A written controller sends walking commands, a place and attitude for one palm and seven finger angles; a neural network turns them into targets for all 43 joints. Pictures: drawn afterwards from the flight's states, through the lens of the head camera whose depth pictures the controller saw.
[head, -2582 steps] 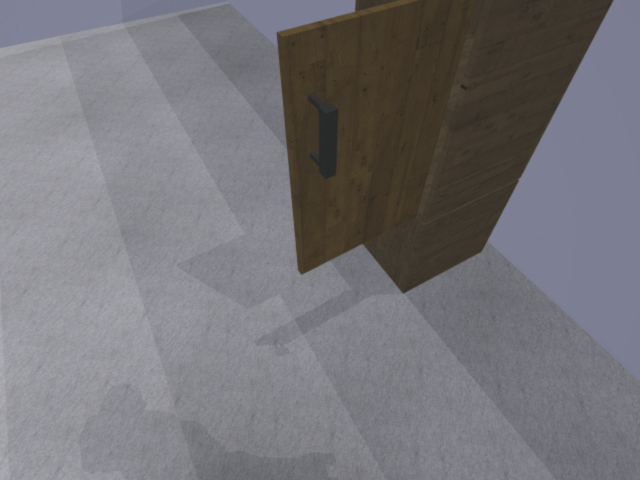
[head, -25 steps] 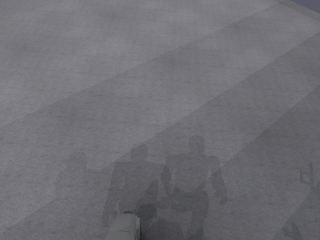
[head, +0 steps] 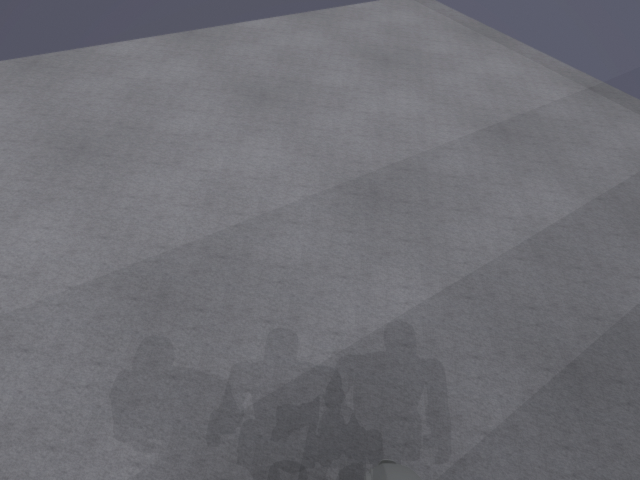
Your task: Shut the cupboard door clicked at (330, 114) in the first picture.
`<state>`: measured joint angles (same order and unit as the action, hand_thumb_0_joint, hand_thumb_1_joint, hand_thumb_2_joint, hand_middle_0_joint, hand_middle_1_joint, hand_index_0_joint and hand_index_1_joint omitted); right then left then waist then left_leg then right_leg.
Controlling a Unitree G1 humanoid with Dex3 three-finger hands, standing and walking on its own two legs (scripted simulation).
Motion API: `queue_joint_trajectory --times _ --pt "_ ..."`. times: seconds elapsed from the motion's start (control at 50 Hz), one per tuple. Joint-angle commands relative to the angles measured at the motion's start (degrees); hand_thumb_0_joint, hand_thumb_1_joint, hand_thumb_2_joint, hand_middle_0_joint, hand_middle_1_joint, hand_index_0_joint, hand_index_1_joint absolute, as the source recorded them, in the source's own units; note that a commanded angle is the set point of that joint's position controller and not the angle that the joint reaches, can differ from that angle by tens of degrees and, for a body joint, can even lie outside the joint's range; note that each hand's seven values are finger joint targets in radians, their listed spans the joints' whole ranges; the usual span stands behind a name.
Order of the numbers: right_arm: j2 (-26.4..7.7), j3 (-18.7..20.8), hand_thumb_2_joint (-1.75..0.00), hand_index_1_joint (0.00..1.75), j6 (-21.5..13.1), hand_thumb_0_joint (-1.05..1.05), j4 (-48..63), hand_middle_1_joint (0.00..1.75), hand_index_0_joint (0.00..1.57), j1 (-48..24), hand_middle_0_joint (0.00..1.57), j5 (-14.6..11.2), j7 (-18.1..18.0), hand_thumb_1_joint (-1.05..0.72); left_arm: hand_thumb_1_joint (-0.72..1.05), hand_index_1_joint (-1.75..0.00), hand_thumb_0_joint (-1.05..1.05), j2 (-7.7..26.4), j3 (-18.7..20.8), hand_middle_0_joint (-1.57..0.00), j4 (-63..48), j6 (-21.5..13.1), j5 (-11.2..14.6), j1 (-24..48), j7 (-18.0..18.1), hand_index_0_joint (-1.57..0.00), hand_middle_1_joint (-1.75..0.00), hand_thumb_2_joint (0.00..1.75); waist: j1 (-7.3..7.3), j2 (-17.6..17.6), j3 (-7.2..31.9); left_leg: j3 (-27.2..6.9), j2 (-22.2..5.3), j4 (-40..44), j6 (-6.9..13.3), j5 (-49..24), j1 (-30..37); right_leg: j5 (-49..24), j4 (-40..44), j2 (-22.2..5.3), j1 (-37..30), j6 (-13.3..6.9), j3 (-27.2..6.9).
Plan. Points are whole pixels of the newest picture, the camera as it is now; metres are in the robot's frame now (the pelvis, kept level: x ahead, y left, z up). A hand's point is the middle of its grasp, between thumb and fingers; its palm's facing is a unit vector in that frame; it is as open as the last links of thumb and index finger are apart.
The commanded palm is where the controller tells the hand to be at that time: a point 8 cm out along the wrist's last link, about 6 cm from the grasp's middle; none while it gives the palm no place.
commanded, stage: turn to face it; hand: left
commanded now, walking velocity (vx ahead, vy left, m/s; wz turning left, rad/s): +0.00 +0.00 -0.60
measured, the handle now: out of the picture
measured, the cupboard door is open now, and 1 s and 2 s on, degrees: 32 32 32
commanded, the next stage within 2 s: none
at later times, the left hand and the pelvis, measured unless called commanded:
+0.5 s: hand (212, 436) +0.21 +0.17 -0.19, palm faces -0.23 -0.95 -0.21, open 7.4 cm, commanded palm none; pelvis +0.11 +0.00 -0.01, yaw -18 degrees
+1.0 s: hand (273, 356) +0.33 +0.09 -0.15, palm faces -0.54 -0.79 -0.28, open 7.4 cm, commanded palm none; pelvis +0.14 -0.02 -0.01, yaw -36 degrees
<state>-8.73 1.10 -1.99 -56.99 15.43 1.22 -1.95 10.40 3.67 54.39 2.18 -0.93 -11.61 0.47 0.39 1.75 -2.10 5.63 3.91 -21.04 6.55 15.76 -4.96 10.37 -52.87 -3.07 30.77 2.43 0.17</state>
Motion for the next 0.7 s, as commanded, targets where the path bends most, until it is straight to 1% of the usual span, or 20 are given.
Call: queue_joint_trajectory --times 0.0,0.08,0.1,0.14,0.16,0.18,0.2,0.24,0.28,0.3,0.34,0.42,0.46,0.48,0.5,0.52,0.54,0.58,0.62,0.68 --pt "-8.57 2.03 -0.9 0.3 0.0 0.0 1.03 0.3 0.2 4.99 0.2 0.45 -0.95 -0.9 0.9 -0.3 0.0 3.18 0.64 -0.2 -4.58 -0.35 -0.25 2.08 -0.53 -0.2 -0.3 0.9 -1.95 -5.99 -2.33 -5.47 -20.85 1.24 2.84 -42.32 2.31 3.93 5.83 -0.03 -0.11 -1.4 1.46" --pt "-9.59 2.54 -0.9 0.3 0.76 0.0 0.2 0.3 0.2 5.78 0.2 0.48 -1.31 -0.9 0.9 -0.3 0.0 2.73 0.75 -0.2 -5.07 -0.69 -0.2 0.95 -0.56 -0.2 -0.3 0.9 -1.71 -7.22 0.24 -3.91 -22.29 -4.8 1.96 -51.68 7.27 8.15 11.16 1.92 -3.94 -3.31 3.86" --pt "-9.91 2.69 -0.9 0.3 0.89 0.0 0.3 0.3 0.2 5.52 0.2 0.26 -1.3 -0.9 0.9 -0.3 0.0 3.02 0.86 -0.2 -4.71 -0.9 -0.25 -0.9 -0.56 -0.2 -0.3 0.9 -0.89 -7.33 1.88 -2.82 -21.94 -7.98 1.06 -54.23 7.47 7.08 13.56 2.76 -7.13 -3.77 4.4" --pt "-10.49 3.17 -0.9 0.3 1.0 0.0 1.3 0.3 0.2 3.72 0.2 -0.68 -0.96 -0.9 0.9 -0.3 0.0 4.81 1.48 -0.2 -2.79 -1.73 -0.49 -8.84 -0.47 -0.2 -0.3 0.9 2.84 -5.65 5.79 0.24 -18.5 -19.57 -2.22 -53.29 4.02 -3.37 23.16 3.72 -18.36 -5.09 4.0" --pt "-9.86 3.41 -0.9 0.3 0.96 0.0 2.47 0.3 0.2 2.36 0.2 -1.44 -0.71 -0.9 0.9 -0.3 0.0 8.09 2.43 -0.2 -1.12 -2.45 -0.8 -14.69 -0.05 -0.2 -0.3 0.9 5.16 0.72 9.88 3.27 -13.01 -32.71 -5.47 -39.33 -5.69 -25.79 25.33 -3.46 -29.81 -9.84 -6.86" --pt "-6.92 2.98 -0.9 0.3 0.65 0.0 4.99 0.3 0.2 -0.74 0.2 -1.66 -0.21 -0.9 0.9 -0.3 0.0 13.02 3.45 -0.2 0.23 -2.9 -0.52 -18.04 0.59 -0.2 -0.3 0.9 6.0 12.23 10.59 5.52 -2.7 -48.16 -9.57 14.25 -24.22 -56.39 27.57 -18.23 -40.68 -19.28 -25.52" --pt "-7.93 2.78 -0.9 0.3 1.41 0.0 5.65 0.3 0.2 -2.19 0.2 -1.28 -0.65 -0.9 0.9 -0.3 0.0 13.18 3.29 -0.2 -0.28 -2.69 0.09 -16.51 1.31 -0.2 -0.3 0.9 5.54 8.61 9.15 -5.26 -4.16 -53.24 -8.94 20.98 -27.6 -50.83 29.41 -20.74 -37.47 -22.94 -27.51" --pt "-6.57 2.9 -0.9 0.3 1.68 0.0 6.36 0.3 0.2 -4.9 0.2 -0.75 -0.13 -0.9 0.9 -0.3 0.0 10.09 3.32 -0.2 -2.87 -1.82 -0.24 -7.94 2.19 -0.2 -0.3 0.9 3.26 4.5 4.2 -8.31 -8.05 -50.95 -8.53 15.43 -30.89 -32.08 30.98 -15.61 -30.87 -19.74 -22.22" --pt "-5.45 2.57 -0.9 0.3 2.28 0.0 5.73 0.3 0.2 -2.71 0.2 -0.57 0.32 -0.9 0.9 -0.3 0.0 9.82 2.7 -0.2 -4.26 -2.21 -0.57 -2.77 1.99 -0.2 -0.3 0.9 -0.3 0.85 2.9 -7.51 -8.02 -43.21 -9.36 13.19 -25.23 -27.59 32.17 -12.43 -22.95 -16.3 -16.86" --pt "-4.64 2.51 -0.9 0.3 2.64 0.0 5.62 0.3 0.2 -1.98 0.2 -0.54 0.48 -0.9 0.9 -0.3 0.0 10.15 2.82 -0.2 -4.49 -2.23 -0.7 -2.27 1.67 -0.2 -0.3 0.9 -0.84 1.43 2.89 -6.22 -7.37 -38.34 -9.72 12.2 -22.02 -25.97 32.29 -10.76 -19.96 -14.97 -14.94" --pt "-3.98 2.48 -0.9 0.3 2.74 0.0 5.48 0.3 0.2 -0.42 0.2 -0.67 0.69 -0.9 0.9 -0.3 0.0 10.9 3.06 -0.2 -4.61 -2.1 -0.92 -0.94 1.12 -0.2 -0.3 0.9 -1.66 3.73 3.34 -4.43 -6.22 -30.23 -10.12 8.81 -18.57 -21.66 31.79 -8.22 -18.33 -13.55 -13.44" --pt "-5.68 2.72 -0.9 0.3 1.94 0.0 6.29 0.3 0.2 0.35 0.2 -0.84 0.17 -0.9 0.9 -0.3 0.0 11.79 3.71 -0.2 -4.77 -1.35 -0.57 -0.88 0.2 -0.2 -0.3 0.9 -1.65 7.73 3.99 -3.05 -4.04 -16.66 -10.51 1.88 -12.78 -18.94 27.65 -5.6 -17.8 -10.95 -15.21" --pt "-8.33 3.23 -0.9 0.3 1.12 0.0 5.62 0.3 0.2 3.46 0.2 -0.75 -0.11 -0.9 0.9 -0.3 0.0 10.7 3.44 -0.2 -5.56 -0.88 0.01 0.52 0.01 -0.2 -0.3 0.9 -3.33 5.02 5.45 -3.89 -5.61 -5.43 -10.42 -6.21 -2.18 -12.0 22.8 -2.86 -11.8 -7.33 -14.0" --pt "-12.65 3.97 -0.9 0.3 0.51 0.0 5.77 0.3 0.2 4.17 0.2 -0.15 -0.35 -0.9 0.9 -0.3 0.0 7.8 2.87 -0.2 -6.53 -0.51 0.52 -1.08 -0.13 -0.2 -0.3 0.9 -3.03 -6.9 6.34 -14.5 -15.33 -0.4 -7.2 -10.51 3.55 1.43 16.33 2.97 -4.25 -4.27 -10.14" --pt "-17.34 4.9 -0.9 0.3 0.5 0.0 6.35 0.3 0.2 6.29 0.2 0.54 -0.5 -0.9 0.9 -0.3 0.0 5.79 2.4 -0.2 -7.55 -0.47 0.89 -1.35 -0.4 -0.2 -0.3 0.9 -3.79 -20.21 7.67 -27.37 -29.19 2.86 -0.22 -19.36 4.22 25.96 1.95 7.48 0.05 -1.37 -1.68" --pt "-17.46 4.71 -0.9 0.3 0.98 0.0 6.85 0.3 0.2 5.85 0.2 0.9 -0.61 -0.9 0.9 -0.3 0.0 7.63 2.59 -0.2 -8.15 -0.24 0.37 0.02 -0.39 -0.2 -0.3 0.9 -3.99 -13.91 6.32 -27.99 -32.18 3.12 3.76 -17.58 -0.78 28.1 -7.92 4.73 -1.31 -1.5 -3.39" --pt "-16.16 4.21 -0.9 0.3 0.89 0.0 8.33 0.3 0.2 2.38 0.2 0.99 -0.23 -0.9 0.9 -0.3 0.0 7.75 2.62 -0.2 -8.49 -0.16 0.03 0.04 -0.6 -0.2 -0.3 0.9 -2.39 -10.07 3.99 -25.51 -30.96 4.57 4.09 -10.71 -5.29 25.75 -11.22 3.08 -1.4 -1.33 -3.14" --pt "-15.16 3.7 -0.9 0.3 0.95 0.0 9.55 0.3 0.2 -2.58 0.2 1.06 -0.37 -0.9 0.9 -0.3 0.0 8.1 3.13 -0.2 -7.98 0.18 -0.21 1.4 -1.7 -0.2 -0.3 0.9 -0.82 -12.28 0.33 -19.33 -27.27 4.57 2.84 -13.59 -7.56 21.17 -12.24 1.43 0.0 -0.39 -2.06" --pt "-14.2 3.28 -0.9 0.3 1.37 0.0 9.78 0.3 0.2 -3.81 0.2 1.03 -0.46 -0.9 0.9 -0.3 0.0 7.08 2.76 -0.2 -8.15 0.83 -0.05 0.82 -2.37 -0.2 -0.3 0.9 -0.11 -13.23 0.43 -11.68 -24.36 3.55 1.25 -16.36 -7.96 18.75 -7.76 0.77 -2.83 0.21 0.33" --pt "-14.58 3.69 -0.9 0.3 1.5 0.0 9.0 0.3 0.2 -1.54 0.2 0.87 -0.27 -0.9 0.9 -0.3 0.0 6.14 2.18 -0.2 -8.85 0.92 0.03 1.66 -2.72 -0.2 -0.3 0.9 -1.09 -13.31 2.98 -6.13 -23.39 1.39 0.65 -20.12 -4.84 16.63 0.53 1.37 -6.05 0.31 3.0"
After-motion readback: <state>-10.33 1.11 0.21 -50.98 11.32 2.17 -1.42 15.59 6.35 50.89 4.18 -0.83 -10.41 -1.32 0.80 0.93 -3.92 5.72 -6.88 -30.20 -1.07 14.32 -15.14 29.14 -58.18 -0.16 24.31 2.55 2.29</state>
